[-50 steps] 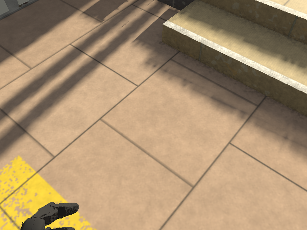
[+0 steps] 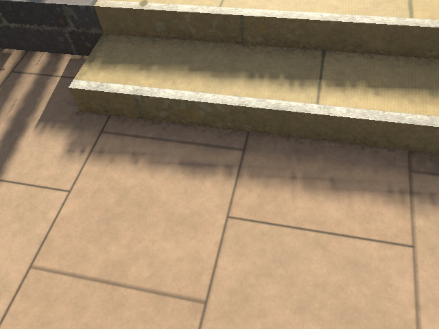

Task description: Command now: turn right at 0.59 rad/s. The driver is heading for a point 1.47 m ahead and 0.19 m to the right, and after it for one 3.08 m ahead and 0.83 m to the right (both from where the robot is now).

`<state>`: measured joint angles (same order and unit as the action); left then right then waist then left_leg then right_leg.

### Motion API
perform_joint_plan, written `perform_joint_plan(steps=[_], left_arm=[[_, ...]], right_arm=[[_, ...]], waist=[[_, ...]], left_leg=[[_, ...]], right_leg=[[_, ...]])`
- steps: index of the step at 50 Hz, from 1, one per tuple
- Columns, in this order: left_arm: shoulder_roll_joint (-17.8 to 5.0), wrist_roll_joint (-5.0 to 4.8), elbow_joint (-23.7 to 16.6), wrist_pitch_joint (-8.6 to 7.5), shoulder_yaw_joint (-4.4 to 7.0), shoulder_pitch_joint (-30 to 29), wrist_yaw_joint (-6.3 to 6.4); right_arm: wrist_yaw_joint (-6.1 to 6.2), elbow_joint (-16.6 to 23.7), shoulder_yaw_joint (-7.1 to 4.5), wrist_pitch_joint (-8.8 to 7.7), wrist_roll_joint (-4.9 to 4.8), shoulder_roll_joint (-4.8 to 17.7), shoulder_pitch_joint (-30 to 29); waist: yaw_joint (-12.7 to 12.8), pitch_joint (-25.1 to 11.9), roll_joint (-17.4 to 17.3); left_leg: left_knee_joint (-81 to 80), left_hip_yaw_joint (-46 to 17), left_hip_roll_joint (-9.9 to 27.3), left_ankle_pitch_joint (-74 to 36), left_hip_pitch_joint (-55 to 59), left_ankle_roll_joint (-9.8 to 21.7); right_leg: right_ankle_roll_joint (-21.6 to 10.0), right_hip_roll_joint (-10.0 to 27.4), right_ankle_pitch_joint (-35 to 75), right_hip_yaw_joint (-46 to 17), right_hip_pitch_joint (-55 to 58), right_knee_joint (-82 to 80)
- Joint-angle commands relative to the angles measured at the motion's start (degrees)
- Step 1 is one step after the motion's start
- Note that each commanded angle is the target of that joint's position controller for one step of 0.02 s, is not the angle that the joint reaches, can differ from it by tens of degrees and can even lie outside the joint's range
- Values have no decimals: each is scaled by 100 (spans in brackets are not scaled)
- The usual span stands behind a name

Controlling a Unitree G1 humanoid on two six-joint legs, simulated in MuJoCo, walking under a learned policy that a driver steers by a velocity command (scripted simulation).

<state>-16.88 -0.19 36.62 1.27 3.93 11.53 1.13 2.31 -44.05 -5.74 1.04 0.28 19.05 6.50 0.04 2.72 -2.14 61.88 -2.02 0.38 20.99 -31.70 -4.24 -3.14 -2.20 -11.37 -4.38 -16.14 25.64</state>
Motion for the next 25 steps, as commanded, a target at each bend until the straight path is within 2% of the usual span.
perform_joint_plan(steps=[1, 5, 10, 12, 13, 14, 15, 16, 17, 18, 19, 20, 21, 23, 25], left_arm=[[-963, -25, -406, -69, 258, -96, 82], [-1095, -14, -443, -13, 308, -119, 91], [-1118, -49, -507, 54, 327, -275, 23], [-1097, -98, -538, 89, 325, -397, 23], [-1065, -145, -562, 112, 313, -502, 39], [-961, -167, -574, 123, 285, -471, 63], [-660, -99, -558, 121, 209, -163, 57], [-769, -151, -690, 71, 265, -97, 58], [-1222, -16, -563, 24, 402, 26, 66], [-1326, -47, -421, 40, 469, 79, 53], [-1159, -47, -270, 99, 451, 180, 76], [-1018, -25, -237, 145, 415, 188, 90], [-833, -45, -232, 164, 358, 167, 76], [-641, -87, -328, 142, 272, -63, 71], [-502, -51, -387, 121, 189, -231, 68]], right_arm=[[-1, 439, -65, -99, -22, 331, -182], [-63, 507, -37, -140, -40, 308, -298], [-167, 566, -54, -251, -95, 362, -203], [-219, 552, -67, -300, -107, 362, -19], [-236, 500, -82, -321, -99, 358, 167], [-228, 452, -129, -327, -62, 483, 338], [-191, 506, -198, -289, 33, 846, 414], [-195, 494, -244, -242, 195, 1158, 306], [-178, 644, -164, -271, 185, 836, 108], [-142, 717, -72, -272, 131, 539, -152], [-128, 752, -33, -258, 61, 434, -333], [-115, 744, 0, -252, -21, 377, -345], [-102, 718, 31, -230, -34, 369, -279], [-89, 653, 40, -186, 4, 382, -68], [-86, 612, 40, -154, 11, 422, 31]], waist=[[19, -767, 954], [106, -679, 1063], [109, -740, 1118], [-7, -806, 1120], [-151, -829, 1082], [-199, -882, 928], [-15, -1068, -98], [148, -687, -1480], [105, -633, -977], [191, -555, -620], [252, -453, -438], [186, -389, -448], [148, -356, -461], [0, -399, -607], [-106, -540, -739]], left_leg=[[-584, -237, -10, -219, -374, -80], [-1498, -325, -125, -115, 115, -101], [-2345, -372, -289, 89, 766, 23], [-3049, -342, -322, -172, 1166, 118], [-3729, -260, -312, -696, 1584, 191], [-4206, -367, -8, -1381, 2190, 322], [-4336, -1322, 1123, -2015, 2902, 751], [-4509, -2632, 2097, -3037, 2737, 1761], [-4503, -2689, 2390, -3037, 2428, 2133], [-4419, -2109, 2019, -2836, 2260, 1939], [-4352, -1617, 1612, -2531, 2217, 1681], [-4317, -1421, 1477, -2554, 2295, 1620], [-4313, -1184, 1350, -2760, 2267, 1628], [-4312, -905, 1207, -2875, 2504, 1676], [-4226, -828, 1228, -2946, 2763, 1699]], right_leg=[[-980, 1291, 1770, -1485, 1117, -586], [-1024, 1233, 1126, -1888, 846, -547], [-1014, 1145, 1444, -2506, 737, -348], [-901, 1024, 1667, -2658, 762, -168], [-747, 873, 1572, -2612, 634, -28], [-492, 644, 1010, -2453, 274, 196], [-140, 113, -673, -1761, -431, 1226], [207, -751, -2564, -655, -1592, 2296], [460, -298, -2553, -688, -1650, 3564], [543, -229, -2170, -669, -1580, 4021], [652, -219, -1870, -613, -1573, 4236], [736, -241, -1613, -614, -1708, 4438], [795, -265, -1508, -537, -1653, 4445], [866, -221, -1377, -313, -1593, 3876], [906, -26, -1401, -175, -1319, 2973]])
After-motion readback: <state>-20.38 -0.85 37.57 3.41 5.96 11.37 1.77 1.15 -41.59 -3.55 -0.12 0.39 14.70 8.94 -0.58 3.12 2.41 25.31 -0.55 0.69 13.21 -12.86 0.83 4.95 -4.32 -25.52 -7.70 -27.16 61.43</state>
